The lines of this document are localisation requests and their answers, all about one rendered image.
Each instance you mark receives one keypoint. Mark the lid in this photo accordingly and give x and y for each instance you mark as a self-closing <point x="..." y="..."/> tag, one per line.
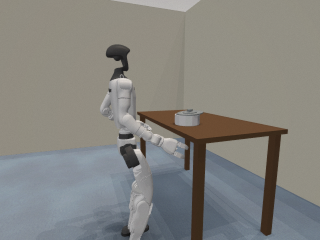
<point x="190" y="113"/>

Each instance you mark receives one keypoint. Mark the left robot hand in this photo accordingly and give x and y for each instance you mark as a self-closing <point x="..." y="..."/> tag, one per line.
<point x="144" y="125"/>

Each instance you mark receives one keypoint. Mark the table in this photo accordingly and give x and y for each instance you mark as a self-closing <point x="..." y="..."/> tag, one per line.
<point x="214" y="128"/>

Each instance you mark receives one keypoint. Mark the right robot forearm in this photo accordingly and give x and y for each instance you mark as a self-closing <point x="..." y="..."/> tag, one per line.
<point x="136" y="128"/>

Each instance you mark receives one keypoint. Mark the pot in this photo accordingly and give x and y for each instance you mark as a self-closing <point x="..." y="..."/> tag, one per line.
<point x="187" y="121"/>

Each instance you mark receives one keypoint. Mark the left robot forearm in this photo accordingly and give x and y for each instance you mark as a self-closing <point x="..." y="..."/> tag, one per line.
<point x="111" y="117"/>

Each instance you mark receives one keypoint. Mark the right robot hand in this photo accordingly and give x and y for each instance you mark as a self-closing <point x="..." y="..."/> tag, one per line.
<point x="170" y="146"/>

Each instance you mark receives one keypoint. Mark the robot left foot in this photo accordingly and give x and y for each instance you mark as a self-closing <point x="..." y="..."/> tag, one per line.
<point x="126" y="231"/>

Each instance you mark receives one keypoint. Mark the robot right upper arm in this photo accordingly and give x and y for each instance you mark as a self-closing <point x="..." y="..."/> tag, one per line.
<point x="124" y="88"/>

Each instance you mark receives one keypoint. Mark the left robot shin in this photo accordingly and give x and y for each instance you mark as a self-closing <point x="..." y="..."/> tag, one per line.
<point x="133" y="196"/>

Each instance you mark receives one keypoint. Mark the robot left upper arm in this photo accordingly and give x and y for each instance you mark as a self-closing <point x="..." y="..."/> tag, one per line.
<point x="105" y="106"/>

